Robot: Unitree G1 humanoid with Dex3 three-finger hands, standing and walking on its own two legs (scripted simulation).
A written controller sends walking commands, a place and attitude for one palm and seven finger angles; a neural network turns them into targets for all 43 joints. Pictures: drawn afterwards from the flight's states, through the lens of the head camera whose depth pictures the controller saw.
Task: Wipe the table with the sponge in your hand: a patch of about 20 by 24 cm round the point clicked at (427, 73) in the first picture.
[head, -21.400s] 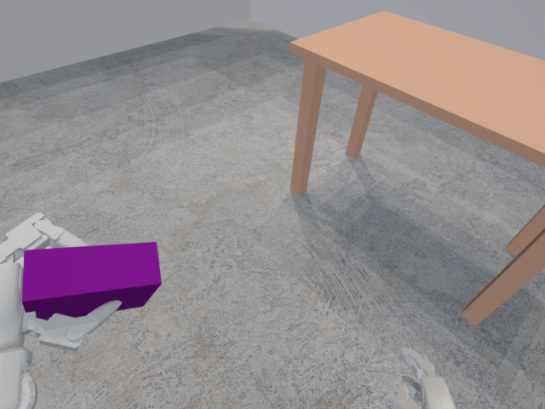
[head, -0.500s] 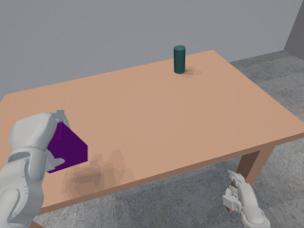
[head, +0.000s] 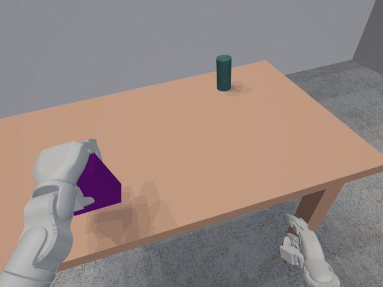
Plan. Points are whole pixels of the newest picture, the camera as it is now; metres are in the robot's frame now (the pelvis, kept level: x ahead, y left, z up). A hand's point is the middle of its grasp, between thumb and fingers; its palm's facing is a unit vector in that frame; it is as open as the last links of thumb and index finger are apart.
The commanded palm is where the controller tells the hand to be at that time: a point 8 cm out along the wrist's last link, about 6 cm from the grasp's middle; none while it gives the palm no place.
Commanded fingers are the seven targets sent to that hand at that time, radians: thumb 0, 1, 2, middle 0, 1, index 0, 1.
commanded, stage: move the sponge above the wiping area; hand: left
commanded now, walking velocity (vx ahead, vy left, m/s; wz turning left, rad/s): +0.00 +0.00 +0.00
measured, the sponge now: (89, 190) +0.25 +0.27 +0.09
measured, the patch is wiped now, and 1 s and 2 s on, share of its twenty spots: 0.00 0.00 0.00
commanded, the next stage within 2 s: lower the sponge onto the table in 1.56 s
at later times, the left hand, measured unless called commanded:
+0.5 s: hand (80, 181) +0.25 +0.28 +0.12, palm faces +0.06 -0.09 -0.99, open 9.3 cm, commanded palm +0.22 +0.27 +0.19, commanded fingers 0.00 0.10 1.30 -1.20 -1.60 -1.20 -1.60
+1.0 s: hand (78, 179) +0.26 +0.29 +0.11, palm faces +0.06 -0.09 -0.99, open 9.3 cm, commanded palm +0.23 +0.28 +0.19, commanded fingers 0.00 0.10 1.30 -1.20 -1.60 -1.20 -1.60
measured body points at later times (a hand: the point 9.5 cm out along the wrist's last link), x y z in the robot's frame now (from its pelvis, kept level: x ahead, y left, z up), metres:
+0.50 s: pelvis +0.00 +0.00 +0.00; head -0.01 -0.05 +0.45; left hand +0.25 +0.28 +0.17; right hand +0.26 -0.20 -0.07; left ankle +0.02 +0.12 -0.74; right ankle +0.03 -0.10 -0.74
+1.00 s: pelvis +0.01 +0.00 +0.00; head -0.01 -0.04 +0.45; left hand +0.26 +0.29 +0.17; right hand +0.26 -0.20 -0.07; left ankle +0.02 +0.12 -0.74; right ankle +0.03 -0.10 -0.74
